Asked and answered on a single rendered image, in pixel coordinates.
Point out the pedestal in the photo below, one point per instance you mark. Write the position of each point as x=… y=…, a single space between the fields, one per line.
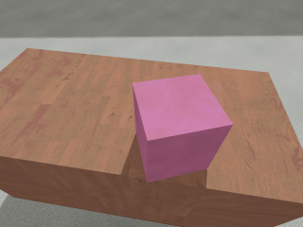
x=68 y=138

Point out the carton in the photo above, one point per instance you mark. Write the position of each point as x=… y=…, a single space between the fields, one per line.
x=179 y=124

